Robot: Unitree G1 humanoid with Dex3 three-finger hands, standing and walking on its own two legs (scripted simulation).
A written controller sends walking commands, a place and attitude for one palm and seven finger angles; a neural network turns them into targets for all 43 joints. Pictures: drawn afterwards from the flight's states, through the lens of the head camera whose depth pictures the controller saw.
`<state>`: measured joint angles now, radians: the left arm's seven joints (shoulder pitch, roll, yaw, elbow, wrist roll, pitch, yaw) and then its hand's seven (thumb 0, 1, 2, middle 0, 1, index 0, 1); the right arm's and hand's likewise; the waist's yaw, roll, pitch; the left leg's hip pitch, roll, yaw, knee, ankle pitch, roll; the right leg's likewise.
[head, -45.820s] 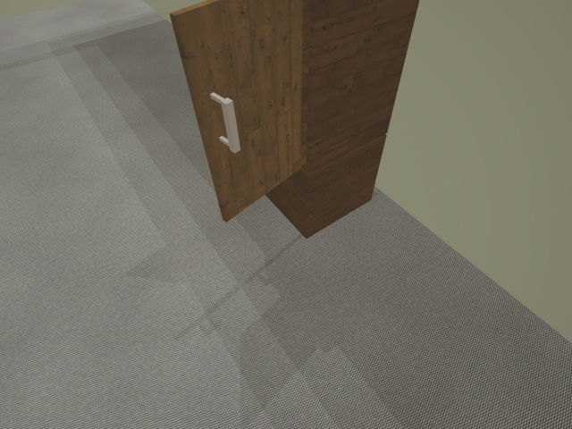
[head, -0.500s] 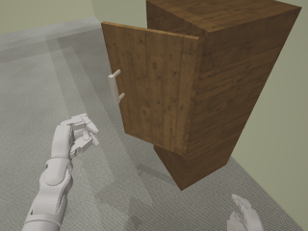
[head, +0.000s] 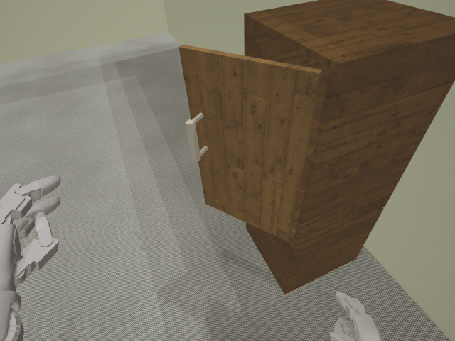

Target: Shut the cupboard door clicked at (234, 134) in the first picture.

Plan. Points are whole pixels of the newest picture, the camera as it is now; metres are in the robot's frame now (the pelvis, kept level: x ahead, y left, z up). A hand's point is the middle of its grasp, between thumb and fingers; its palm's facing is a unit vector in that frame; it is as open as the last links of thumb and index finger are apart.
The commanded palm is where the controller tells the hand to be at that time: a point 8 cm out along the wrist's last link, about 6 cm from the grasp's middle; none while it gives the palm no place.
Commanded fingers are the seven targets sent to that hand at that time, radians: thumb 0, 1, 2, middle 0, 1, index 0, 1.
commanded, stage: draw the hand back to the body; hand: left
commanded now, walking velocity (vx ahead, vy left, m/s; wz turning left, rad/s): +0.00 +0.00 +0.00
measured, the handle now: (197, 137) +0.63 +0.17 +0.00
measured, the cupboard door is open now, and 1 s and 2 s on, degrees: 35 35 35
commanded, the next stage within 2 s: step back with the hand held close in 0.38 s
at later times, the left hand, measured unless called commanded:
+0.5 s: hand (59, 243) +0.19 +0.25 +0.16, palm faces +0.46 -0.79 -0.42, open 7.4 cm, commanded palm +0.14 +0.28 +0.17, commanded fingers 0.00 0.90 0.90 -0.20 -0.30 -0.20 -0.30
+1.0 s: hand (22, 268) +0.16 +0.29 +0.16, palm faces +0.38 -0.78 -0.49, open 7.4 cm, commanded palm +0.09 +0.32 +0.17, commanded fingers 0.00 0.90 0.90 -0.20 -0.30 -0.20 -0.30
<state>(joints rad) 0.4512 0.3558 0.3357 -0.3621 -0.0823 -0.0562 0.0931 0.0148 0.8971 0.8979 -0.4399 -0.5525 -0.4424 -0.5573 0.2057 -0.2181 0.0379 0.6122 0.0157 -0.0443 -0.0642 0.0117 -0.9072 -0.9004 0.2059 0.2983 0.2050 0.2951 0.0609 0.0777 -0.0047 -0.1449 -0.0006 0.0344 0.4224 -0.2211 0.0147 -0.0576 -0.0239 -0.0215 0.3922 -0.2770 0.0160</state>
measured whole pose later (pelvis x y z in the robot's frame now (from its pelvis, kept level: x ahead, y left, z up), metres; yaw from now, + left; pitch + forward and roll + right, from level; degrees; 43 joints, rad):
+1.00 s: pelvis -0.05 +0.02 -0.01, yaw -1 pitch +0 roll -1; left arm 0.55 0.45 0.43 -0.46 -0.08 -0.15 0.13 0.01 0.89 0.90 -0.21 -0.30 -0.21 -0.30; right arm 0.18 -0.23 0.00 0.53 0.02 0.03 -0.10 0.01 -0.91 -0.90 0.20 0.30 0.20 0.29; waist -0.01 0.02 0.00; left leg -0.34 0.00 0.06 0.51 -0.18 0.05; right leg -0.26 -0.03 0.00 0.49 -0.23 0.04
